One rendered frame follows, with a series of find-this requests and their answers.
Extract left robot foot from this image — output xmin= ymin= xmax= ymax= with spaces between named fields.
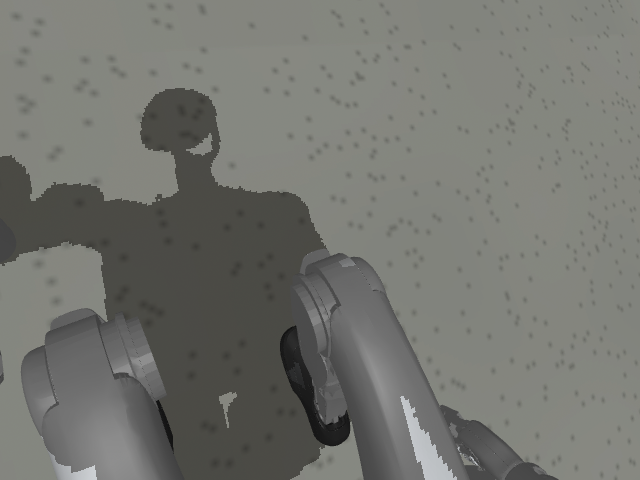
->
xmin=156 ymin=400 xmax=174 ymax=453

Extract right robot foot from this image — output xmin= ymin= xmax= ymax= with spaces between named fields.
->
xmin=280 ymin=326 xmax=350 ymax=446

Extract cup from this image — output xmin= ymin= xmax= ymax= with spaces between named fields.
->
xmin=0 ymin=218 xmax=16 ymax=263

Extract right robot arm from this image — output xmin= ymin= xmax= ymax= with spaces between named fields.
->
xmin=505 ymin=462 xmax=559 ymax=480

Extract right robot hand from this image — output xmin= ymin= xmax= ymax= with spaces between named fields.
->
xmin=440 ymin=405 xmax=525 ymax=480

